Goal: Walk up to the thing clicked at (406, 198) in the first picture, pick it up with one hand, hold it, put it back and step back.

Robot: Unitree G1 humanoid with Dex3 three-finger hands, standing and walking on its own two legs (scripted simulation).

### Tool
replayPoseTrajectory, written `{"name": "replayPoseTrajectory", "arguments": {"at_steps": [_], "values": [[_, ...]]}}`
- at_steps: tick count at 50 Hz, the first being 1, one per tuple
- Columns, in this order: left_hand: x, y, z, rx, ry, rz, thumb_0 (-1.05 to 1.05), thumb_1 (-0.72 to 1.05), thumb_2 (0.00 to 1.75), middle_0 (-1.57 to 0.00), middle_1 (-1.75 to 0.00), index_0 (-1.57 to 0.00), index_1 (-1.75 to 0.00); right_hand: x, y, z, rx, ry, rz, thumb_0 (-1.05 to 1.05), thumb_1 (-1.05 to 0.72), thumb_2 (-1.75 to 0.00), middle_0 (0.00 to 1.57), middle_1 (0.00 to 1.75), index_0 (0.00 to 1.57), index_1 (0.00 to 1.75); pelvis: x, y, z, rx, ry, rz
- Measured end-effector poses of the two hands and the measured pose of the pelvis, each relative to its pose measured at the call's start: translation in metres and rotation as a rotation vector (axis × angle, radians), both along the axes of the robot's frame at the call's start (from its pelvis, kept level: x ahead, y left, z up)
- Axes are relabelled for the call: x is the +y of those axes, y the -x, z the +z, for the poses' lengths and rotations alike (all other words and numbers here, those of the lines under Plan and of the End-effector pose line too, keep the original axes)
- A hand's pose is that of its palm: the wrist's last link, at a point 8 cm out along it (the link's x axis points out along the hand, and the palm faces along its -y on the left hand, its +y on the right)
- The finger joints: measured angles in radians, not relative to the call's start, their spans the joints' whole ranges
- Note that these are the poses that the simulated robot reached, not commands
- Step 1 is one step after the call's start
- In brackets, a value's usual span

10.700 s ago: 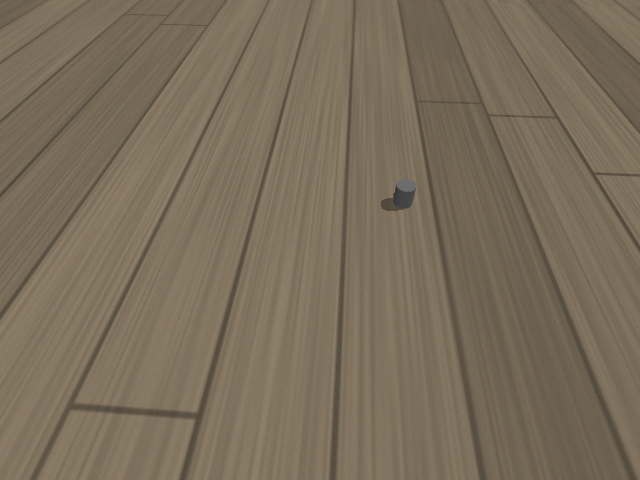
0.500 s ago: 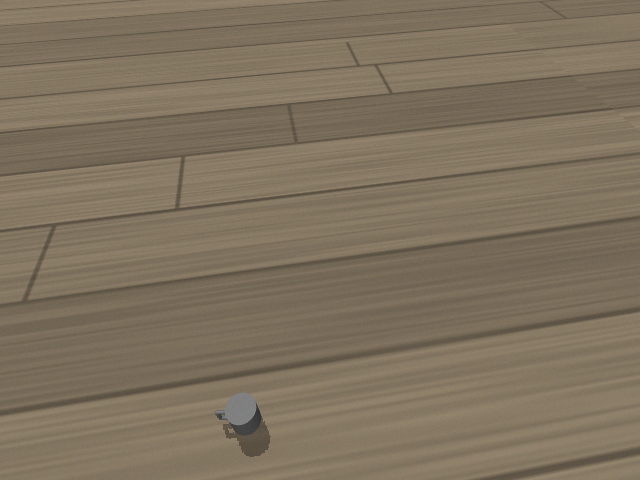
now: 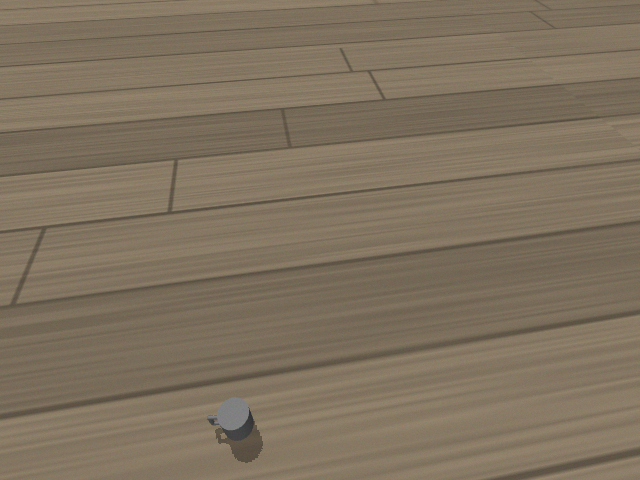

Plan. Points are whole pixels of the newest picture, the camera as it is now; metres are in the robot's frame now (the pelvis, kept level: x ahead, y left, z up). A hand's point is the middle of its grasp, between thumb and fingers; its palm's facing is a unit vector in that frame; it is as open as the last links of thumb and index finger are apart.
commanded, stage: stand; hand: left
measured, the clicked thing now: (230, 419) +0.44 +0.27 -0.73
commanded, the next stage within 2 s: none
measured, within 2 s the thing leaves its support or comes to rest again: neither
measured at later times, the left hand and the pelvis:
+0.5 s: hand out of the picture +0.07 +0.24 -0.15, palm faces -0.03 -0.94 -0.35, open 7.4 cm; pelvis +0.01 -0.01 +0.00, yaw +0 degrees
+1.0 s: hand out of the picture +0.09 +0.24 -0.15, palm faces -0.04 -0.94 -0.34, open 7.4 cm; pelvis +0.01 -0.02 +0.00, yaw -1 degrees
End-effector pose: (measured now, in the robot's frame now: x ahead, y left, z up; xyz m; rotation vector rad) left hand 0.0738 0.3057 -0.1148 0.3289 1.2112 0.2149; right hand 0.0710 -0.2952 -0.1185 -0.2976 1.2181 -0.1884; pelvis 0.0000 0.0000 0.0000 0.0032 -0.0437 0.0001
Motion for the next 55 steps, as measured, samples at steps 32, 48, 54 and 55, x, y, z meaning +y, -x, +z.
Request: {"name": "replayPoseTrajectory", "arguments": {"at_steps": [32,48,54,55], "values": [[-0.021,0.0,0.001,0.033,0.01,-0.009,0.0,0.9,0.9,-0.2,-0.3,-0.2,-0.3,-0.018,0.0,-0.002,0.016,0.008,-0.006,0.01,-0.9,-0.9,0.2,0.3,0.2,0.3,-0.016,-0.008,0.002,0.01,0.003,-0.01],[-0.026,-0.011,0.0,0.02,0.016,-0.023,0.0,0.9,0.9,-0.2,-0.3,-0.2,-0.3,-0.02,0.001,-0.001,0.02,0.012,-0.01,0.01,-0.9,-0.9,0.2,0.3,0.2,0.3,-0.018,-0.01,0.003,0.012,0.002,-0.016],[-0.026,-0.011,0.0,0.024,0.015,-0.026,0.0,0.9,0.9,-0.2,-0.3,-0.2,-0.3,-0.02,0.002,-0.001,0.026,0.012,-0.013,0.01,-0.9,-0.9,0.2,0.3,0.2,0.3,-0.018,-0.01,0.003,0.014,0.003,-0.019],[-0.026,-0.011,-0.001,0.025,0.015,-0.027,0.0,0.9,0.9,-0.2,-0.3,-0.2,-0.3,-0.02,0.002,-0.001,0.026,0.012,-0.013,0.01,-0.9,-0.9,0.2,0.3,0.2,0.3,-0.018,-0.01,0.003,0.014,0.003,-0.02]]}}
